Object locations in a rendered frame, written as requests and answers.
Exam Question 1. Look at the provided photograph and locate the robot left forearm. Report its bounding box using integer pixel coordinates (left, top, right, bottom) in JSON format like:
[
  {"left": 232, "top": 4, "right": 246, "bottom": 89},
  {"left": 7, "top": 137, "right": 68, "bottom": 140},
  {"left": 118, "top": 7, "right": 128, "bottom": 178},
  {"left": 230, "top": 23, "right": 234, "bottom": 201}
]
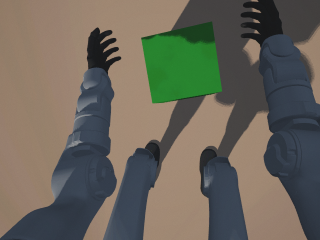
[{"left": 51, "top": 67, "right": 115, "bottom": 190}]

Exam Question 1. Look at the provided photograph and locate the carton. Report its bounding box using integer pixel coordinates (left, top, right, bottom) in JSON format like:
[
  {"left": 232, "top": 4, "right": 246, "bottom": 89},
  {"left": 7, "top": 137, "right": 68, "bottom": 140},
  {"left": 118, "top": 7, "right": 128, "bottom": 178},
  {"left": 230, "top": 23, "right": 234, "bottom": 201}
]
[{"left": 141, "top": 21, "right": 222, "bottom": 104}]

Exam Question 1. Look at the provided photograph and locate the left robot hand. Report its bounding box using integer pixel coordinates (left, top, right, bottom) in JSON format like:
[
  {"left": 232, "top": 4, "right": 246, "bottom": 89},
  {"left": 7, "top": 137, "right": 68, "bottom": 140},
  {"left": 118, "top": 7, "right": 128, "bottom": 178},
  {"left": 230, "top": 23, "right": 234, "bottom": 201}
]
[{"left": 87, "top": 27, "right": 121, "bottom": 74}]

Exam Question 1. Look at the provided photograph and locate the robot right forearm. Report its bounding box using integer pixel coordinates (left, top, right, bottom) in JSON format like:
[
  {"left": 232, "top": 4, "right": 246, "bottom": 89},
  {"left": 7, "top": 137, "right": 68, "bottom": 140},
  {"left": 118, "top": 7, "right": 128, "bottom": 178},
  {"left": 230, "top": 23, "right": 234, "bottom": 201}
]
[{"left": 258, "top": 34, "right": 320, "bottom": 134}]

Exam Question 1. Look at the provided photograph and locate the left robot upper arm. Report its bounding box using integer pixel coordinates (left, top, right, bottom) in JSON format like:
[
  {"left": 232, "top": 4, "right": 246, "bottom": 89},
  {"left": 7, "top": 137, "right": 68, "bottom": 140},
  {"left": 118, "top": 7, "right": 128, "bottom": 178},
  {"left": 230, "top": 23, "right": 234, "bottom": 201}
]
[{"left": 0, "top": 153, "right": 117, "bottom": 240}]

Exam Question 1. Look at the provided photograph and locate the right robot upper arm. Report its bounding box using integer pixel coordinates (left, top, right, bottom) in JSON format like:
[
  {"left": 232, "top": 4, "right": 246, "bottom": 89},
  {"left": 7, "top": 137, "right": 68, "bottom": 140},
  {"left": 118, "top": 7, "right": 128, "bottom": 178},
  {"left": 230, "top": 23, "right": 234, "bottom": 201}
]
[{"left": 263, "top": 128, "right": 320, "bottom": 240}]

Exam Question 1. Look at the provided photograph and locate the right robot hand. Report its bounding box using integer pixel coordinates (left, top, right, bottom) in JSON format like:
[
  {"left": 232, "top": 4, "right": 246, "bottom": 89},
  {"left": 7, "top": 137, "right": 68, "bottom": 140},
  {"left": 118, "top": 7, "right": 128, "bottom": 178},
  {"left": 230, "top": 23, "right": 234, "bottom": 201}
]
[{"left": 240, "top": 0, "right": 283, "bottom": 48}]

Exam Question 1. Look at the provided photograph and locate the robot right thigh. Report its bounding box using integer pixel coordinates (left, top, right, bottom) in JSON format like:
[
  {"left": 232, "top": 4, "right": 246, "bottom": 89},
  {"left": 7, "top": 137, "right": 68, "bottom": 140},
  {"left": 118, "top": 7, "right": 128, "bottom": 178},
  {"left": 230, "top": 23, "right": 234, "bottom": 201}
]
[{"left": 202, "top": 162, "right": 248, "bottom": 240}]

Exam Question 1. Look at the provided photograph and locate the robot thigh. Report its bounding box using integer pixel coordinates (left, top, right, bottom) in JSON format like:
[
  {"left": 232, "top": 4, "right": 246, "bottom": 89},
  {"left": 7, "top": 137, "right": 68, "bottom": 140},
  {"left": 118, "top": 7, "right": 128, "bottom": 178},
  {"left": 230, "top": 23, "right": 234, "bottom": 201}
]
[
  {"left": 103, "top": 153, "right": 158, "bottom": 240},
  {"left": 202, "top": 162, "right": 248, "bottom": 240}
]

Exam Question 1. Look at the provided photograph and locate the robot left thigh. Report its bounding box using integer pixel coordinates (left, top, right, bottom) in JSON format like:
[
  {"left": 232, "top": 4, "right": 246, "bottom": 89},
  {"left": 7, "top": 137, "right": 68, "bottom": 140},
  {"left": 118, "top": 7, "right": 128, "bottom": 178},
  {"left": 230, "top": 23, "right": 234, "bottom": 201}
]
[{"left": 103, "top": 153, "right": 158, "bottom": 240}]

